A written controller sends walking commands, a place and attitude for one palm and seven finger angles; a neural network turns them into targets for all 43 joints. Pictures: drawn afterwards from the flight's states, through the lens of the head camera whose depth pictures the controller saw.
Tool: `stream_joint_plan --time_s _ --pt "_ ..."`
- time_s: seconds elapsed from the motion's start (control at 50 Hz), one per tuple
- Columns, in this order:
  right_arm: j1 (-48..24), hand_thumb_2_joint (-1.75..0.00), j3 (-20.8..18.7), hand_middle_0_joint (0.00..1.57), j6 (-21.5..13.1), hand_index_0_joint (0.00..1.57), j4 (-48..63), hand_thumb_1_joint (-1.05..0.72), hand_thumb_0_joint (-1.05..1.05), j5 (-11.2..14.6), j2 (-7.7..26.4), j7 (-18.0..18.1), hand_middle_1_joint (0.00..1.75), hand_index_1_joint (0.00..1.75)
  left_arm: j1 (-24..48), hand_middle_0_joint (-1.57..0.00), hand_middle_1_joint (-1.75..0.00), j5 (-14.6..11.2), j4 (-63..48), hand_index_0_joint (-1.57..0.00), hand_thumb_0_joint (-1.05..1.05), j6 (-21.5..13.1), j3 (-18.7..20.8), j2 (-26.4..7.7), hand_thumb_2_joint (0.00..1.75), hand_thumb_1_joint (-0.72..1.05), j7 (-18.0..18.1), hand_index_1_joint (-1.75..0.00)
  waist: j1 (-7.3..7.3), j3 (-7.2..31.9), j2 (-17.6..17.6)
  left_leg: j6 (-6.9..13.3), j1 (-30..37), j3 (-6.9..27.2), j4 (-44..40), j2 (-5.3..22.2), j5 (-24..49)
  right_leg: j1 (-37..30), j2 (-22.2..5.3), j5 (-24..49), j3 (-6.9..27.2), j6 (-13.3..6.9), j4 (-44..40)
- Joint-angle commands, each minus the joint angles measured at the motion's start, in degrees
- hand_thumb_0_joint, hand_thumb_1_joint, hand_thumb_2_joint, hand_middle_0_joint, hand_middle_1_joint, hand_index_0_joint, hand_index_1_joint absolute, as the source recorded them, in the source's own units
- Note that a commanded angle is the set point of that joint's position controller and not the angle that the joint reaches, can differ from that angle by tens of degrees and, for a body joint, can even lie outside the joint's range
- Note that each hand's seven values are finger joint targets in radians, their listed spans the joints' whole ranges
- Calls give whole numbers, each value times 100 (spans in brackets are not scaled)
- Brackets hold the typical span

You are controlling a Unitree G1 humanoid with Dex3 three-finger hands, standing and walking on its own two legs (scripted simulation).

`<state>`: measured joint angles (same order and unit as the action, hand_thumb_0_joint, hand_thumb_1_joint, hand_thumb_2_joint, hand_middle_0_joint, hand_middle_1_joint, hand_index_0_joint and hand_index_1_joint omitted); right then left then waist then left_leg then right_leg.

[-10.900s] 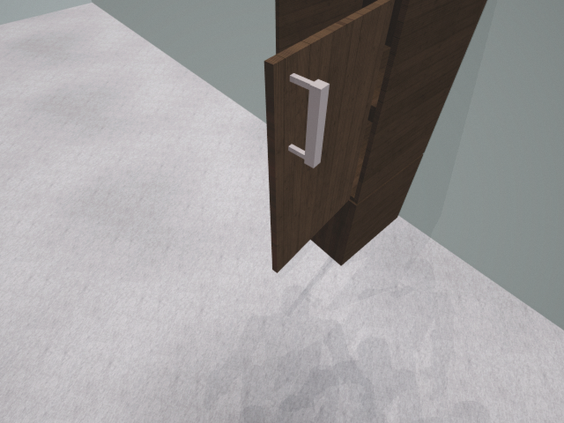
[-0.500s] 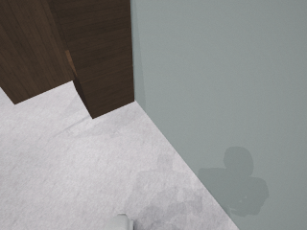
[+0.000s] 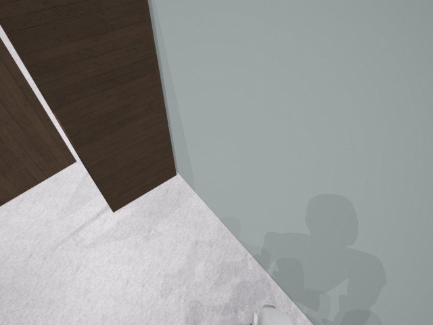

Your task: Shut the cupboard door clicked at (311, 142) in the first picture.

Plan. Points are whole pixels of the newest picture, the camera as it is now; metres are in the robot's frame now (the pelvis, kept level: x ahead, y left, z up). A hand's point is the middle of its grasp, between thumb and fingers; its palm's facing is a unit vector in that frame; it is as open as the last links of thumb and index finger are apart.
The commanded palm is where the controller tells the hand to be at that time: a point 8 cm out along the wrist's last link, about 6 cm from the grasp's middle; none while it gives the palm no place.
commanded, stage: turn to face it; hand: left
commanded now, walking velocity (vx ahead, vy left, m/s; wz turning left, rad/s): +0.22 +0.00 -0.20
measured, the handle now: out of the picture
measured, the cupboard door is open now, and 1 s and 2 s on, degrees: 98 98 98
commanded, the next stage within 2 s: take the last steps up to it in 1.36 s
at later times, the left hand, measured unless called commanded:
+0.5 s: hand (138, 299) +0.21 +0.19 -0.19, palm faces +0.21 -0.97 -0.15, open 7.2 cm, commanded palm none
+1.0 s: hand (119, 312) +0.17 +0.22 -0.16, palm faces +0.42 -0.86 -0.28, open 7.4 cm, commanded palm none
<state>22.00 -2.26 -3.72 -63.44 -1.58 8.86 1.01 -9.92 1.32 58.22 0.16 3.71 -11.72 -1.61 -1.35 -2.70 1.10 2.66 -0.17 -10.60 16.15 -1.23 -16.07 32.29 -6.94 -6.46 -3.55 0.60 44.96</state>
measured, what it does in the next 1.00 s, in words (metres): walks ahead, turning left: right foot, then left foot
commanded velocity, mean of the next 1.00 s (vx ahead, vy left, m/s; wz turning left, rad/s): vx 0.00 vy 0.00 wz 0.59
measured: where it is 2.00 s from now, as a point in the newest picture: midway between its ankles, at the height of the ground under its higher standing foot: outside the picture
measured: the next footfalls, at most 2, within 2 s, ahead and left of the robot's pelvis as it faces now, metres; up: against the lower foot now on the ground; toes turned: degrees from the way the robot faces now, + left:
right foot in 0.10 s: +0.17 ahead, -0.14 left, +0.00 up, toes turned -8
left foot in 0.50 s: +0.22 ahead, +0.11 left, +0.00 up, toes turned +19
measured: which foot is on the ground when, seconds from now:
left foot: down 0.00-0.12, up 0.14-0.48, down 0.50-1.00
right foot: up 0.00-0.08, down 0.10-0.50, up 0.52-1.00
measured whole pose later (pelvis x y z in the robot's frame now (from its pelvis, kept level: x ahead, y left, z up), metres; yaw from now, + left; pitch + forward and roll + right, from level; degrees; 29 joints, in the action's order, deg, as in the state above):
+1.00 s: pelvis +0.17 -0.02 -0.01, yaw +26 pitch +2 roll -1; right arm 10.7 -3.8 3.2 -54.8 -1.4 12.1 -0.3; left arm -8.4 0.5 51.8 2.5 3.2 -13.1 1.0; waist -1.8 -4.8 -1.9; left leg 2.0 -21.3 6.0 29.0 -4.3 -9.1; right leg 19.1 -1.1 -22.6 0.6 3.8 40.2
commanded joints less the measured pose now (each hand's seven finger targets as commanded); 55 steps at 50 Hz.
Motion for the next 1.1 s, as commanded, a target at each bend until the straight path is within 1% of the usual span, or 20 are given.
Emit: stream_joint_plan --time_s 0.0,0.06,0.08,0.1,0.12,0.22,0.38,0.44,0.46,0.48,0.5,0.52,0.58,0.66,0.84,0.96,0.98,1.02,1.04,1.08 --pt "534 -90 -121 20 -52 20 26 -90 0 -49 778 41 30 30 477 -20 -30 -4 -495 -20 0 -186 -71 -38 90 90 9 -30 -105 -286 -624 529 94 557 5 1804 3237 -340 248 -470 -234 -245 -797" --pt "381 -90 -61 20 -23 20 -24 -90 0 59 764 54 30 30 -970 -20 -30 23 -34 -20 0 -359 11 -390 90 90 87 -30 588 462 -93 173 -742 428 1920 1293 3865 -2946 412 651 -245 -353 -1629" --pt "426 -90 -53 20 -33 20 94 -90 0 154 521 14 30 30 -1782 -20 -30 64 214 -20 0 -444 155 -933 90 90 174 -30 815 1154 1001 -115 -2209 125 3451 582 1843 -4604 -894 2655 1149 -746 -1510" --pt "598 -90 -48 20 9 20 119 -90 0 205 473 48 30 30 -2085 -20 -30 -58 334 -20 0 -441 165 -1252 90 90 190 -30 710 1645 1407 -310 -2646 415 5054 93 -1956 -4844 -2184 4346 2149 -1434 -1927" --pt "294 -90 -33 20 70 20 126 -90 0 199 472 71 30 30 -1646 -20 -30 -94 207 -20 0 -417 93 -1087 90 90 239 -30 642 1224 713 -275 -2750 1066 5392 367 -1837 -4106 -2067 3937 1730 -1500 -2210" --pt "78 -90 -47 20 403 20 102 -90 0 99 149 -23 30 30 -265 -20 -30 -67 -195 -20 0 -365 -61 -452 90 90 317 -30 -6 399 623 -518 -2539 965 5056 682 -677 -2109 -1372 2665 -72 -759 -2771" --pt "-796 -90 -109 20 470 20 648 -90 0 59 164 -178 30 30 -185 -20 -30 40 -306 -20 0 -219 159 -688 90 90 330 -30 168 298 881 -593 -2463 446 2852 586 -570 -2430 -1514 1582 -598 -659 -2278" --pt "-727 -90 -176 20 459 20 778 -90 0 16 491 -200 30 30 -127 -20 -30 -21 -405 -20 0 -109 204 -845 90 90 292 -30 -11 344 403 -513 -1400 230 1638 331 352 -1940 -1348 748 -880 -292 -1453" --pt "-458 -90 -261 20 433 20 778 -90 0 7 830 -196 30 30 -111 -20 -30 -54 -465 -20 0 -60 187 -783 90 90 269 -30 -198 503 -386 -349 -817 752 1139 614 1191 -1479 -1050 127 -1045 -32 -612" --pt "-121 -90 -411 20 399 20 833 -90 0 -40 1484 -171 30 30 -85 -20 -30 -103 -686 -20 0 -10 115 -421 90 90 236 -30 -353 649 -2255 419 -380 2978 589 2114 2895 -271 -168 -2822 -1097 398 917" --pt "24 -90 -456 20 439 20 808 -90 0 -33 1776 -74 30 30 384 -20 -30 -65 -931 -20 0 64 58 -417 90 90 278 -30 -510 773 -1802 999 -640 3625 353 2625 3255 -130 69 -3507 -189 325 1838" --pt "-163 -90 -476 20 436 20 897 -90 0 -42 1858 -49 30 30 442 -20 -30 -49 -1072 -20 0 75 89 -459 90 90 275 -30 -357 638 -1108 1104 -997 3451 213 2614 2077 -137 -13 -3079 148 231 2267" --pt "-980 -90 -324 20 393 20 1176 -90 0 -10 1392 29 30 30 300 -20 -30 20 -811 -20 0 124 137 -525 90 90 236 -30 -26 371 -1118 674 -1347 2840 92 1812 1272 152 -6 -1863 427 312 2589" --pt "-1061 -90 -330 20 353 20 1272 -90 0 25 1392 17 30 30 -105 -20 -30 6 -717 -20 0 149 138 -549 90 90 240 -30 91 633 -553 573 -1026 2413 113 1489 1442 0 93 -1391 418 413 2203" --pt "-891 -90 -435 20 488 20 1211 -90 0 7 1527 -42 30 30 236 -20 -30 -32 -1031 -20 0 140 92 -595 90 90 291 -30 -122 727 -879 733 -669 3090 294 1387 1332 -304 402 -1882 423 422 679" --pt "-1347 -90 -478 20 602 20 1335 -90 0 39 1481 -65 30 30 -378 -20 -30 -88 -915 -20 0 94 116 -671 90 90 347 -30 178 658 -944 461 -1794 3345 549 960 861 -2083 710 -1249 289 233 -1257" --pt "-1486 -90 -461 20 611 20 1382 -90 0 78 1380 -84 30 30 -613 -20 -30 -69 -886 -20 0 56 154 -815 90 90 369 -30 349 615 -716 278 -2357 3224 835 733 502 -2778 550 -882 423 189 -2103" --pt "-1596 -90 -424 20 606 20 1580 -90 0 118 899 -130 30 30 -687 -20 -30 65 -982 -20 0 8 291 -1534 90 90 423 -30 504 317 1686 -504 -3827 1377 3374 -559 -1615 -3029 -1984 -1604 2899 -806 -3505" --pt "-1593 -90 -477 20 626 20 1502 -90 0 42 1209 -172 30 30 -315 -20 -30 8 -1081 -20 0 6 201 -1403 90 90 443 -30 307 88 1002 -416 -3520 1646 4457 -183 -1546 -2127 -2077 -1306 2519 -988 -3443" --pt "-1247 -90 -499 20 722 20 1262 -90 0 28 1023 -217 30 30 244 -20 -30 -25 -1183 -20 0 -48 128 -935 90 90 433 -30 -52 75 1040 -516 -3433 1506 5171 -30 -969 -2131 -1323 -14 1496 -751 -3057"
